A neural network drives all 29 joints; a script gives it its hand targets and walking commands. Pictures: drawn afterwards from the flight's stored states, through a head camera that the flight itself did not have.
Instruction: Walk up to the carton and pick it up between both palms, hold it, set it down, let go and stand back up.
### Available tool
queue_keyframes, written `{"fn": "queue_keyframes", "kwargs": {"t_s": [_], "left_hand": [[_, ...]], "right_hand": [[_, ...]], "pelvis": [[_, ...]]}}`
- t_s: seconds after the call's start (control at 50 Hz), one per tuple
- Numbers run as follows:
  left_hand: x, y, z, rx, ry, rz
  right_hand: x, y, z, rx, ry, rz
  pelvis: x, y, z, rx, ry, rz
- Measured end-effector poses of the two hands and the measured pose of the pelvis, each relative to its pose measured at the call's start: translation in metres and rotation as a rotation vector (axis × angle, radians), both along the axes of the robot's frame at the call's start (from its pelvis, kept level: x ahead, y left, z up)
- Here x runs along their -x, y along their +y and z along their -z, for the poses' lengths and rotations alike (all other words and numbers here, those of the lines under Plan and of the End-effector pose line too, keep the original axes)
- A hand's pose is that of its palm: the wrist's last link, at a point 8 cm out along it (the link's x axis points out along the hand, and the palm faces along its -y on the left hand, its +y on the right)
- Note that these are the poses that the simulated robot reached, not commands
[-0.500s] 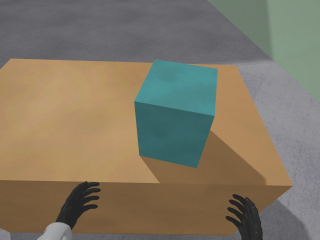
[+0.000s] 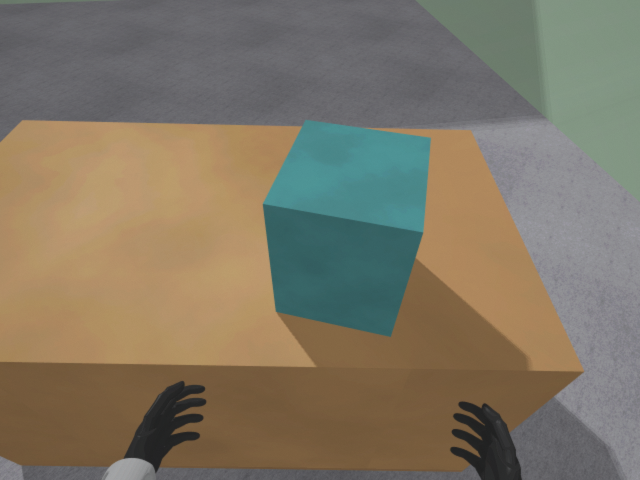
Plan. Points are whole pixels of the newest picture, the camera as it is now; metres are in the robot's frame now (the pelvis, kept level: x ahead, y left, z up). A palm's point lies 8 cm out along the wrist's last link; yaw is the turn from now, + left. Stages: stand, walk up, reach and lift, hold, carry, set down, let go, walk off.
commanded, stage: set down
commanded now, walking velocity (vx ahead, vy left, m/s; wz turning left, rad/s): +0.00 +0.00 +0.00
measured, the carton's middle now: (348, 229) +0.51 -0.02 +0.02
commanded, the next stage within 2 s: let go in 0.88 s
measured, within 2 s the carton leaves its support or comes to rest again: neither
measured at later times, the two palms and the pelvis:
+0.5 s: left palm (155, 470) +0.17 +0.23 -0.06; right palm out of the picture +0.16 -0.20 -0.07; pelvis +0.00 +0.00 +0.00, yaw +0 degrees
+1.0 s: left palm out of the picture +0.16 +0.22 -0.07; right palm out of the picture +0.15 -0.22 -0.08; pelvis +0.01 +0.00 +0.00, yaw +0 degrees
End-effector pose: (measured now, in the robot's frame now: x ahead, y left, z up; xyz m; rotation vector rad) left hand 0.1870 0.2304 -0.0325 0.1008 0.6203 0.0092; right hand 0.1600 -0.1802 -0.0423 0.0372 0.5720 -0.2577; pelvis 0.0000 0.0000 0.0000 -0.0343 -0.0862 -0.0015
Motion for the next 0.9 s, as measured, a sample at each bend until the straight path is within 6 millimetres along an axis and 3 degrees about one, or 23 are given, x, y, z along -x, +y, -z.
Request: {"fn": "queue_keyframes", "kwargs": {"t_s": [0.38,0.9], "left_hand": [[0.012,-0.004,0.023,-0.044,0.109,-0.042],[0.024,-0.01,0.037,-0.062,0.178,-0.075]], "right_hand": [[0.005,-0.018,0.022,0.038,0.089,-0.071],[0.009,-0.033,0.04,0.055,0.166,-0.133]], "pelvis": [[-0.004,-0.002,0.0,-0.003,0.005,0.0],[-0.005,-0.003,-0.001,-0.004,0.007,-0.001]]}}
